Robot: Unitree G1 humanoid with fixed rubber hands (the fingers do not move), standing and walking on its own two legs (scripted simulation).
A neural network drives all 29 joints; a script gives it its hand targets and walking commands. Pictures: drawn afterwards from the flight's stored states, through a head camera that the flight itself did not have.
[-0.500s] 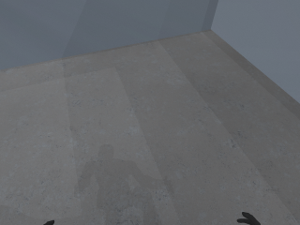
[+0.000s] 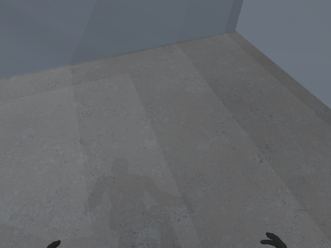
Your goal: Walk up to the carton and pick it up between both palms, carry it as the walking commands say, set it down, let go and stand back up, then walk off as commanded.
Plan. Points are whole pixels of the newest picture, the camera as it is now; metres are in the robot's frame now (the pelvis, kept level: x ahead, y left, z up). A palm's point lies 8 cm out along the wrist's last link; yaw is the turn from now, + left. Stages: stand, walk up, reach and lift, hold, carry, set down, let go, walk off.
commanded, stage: walk up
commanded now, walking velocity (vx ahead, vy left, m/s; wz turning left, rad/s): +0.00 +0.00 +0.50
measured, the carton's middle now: out of the picture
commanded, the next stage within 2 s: none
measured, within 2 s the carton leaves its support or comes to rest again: neither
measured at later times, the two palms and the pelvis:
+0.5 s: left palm out of the picture +0.00 +0.31 -0.16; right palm (233, 247) +0.14 -0.18 -0.16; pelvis -0.02 +0.04 -0.02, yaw +15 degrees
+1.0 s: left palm out of the picture -0.12 +0.24 -0.17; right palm (222, 205) +0.24 -0.16 -0.12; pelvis -0.02 +0.00 -0.03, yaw +35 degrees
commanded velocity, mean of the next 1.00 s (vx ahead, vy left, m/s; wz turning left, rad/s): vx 0.00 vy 0.00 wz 0.50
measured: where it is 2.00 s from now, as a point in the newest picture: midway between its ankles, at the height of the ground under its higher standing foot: outside the picture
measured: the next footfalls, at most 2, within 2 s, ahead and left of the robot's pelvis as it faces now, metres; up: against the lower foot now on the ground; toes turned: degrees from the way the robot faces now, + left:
right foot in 0.62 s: +0.04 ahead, -0.10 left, +0.00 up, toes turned +17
left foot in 0.98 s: -0.05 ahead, +0.12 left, +0.00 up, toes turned +40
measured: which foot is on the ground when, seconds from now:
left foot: down 0.00-0.62, up 0.64-0.96, down 0.98-1.00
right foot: down 0.00-0.24, up 0.26-0.60, down 0.62-1.00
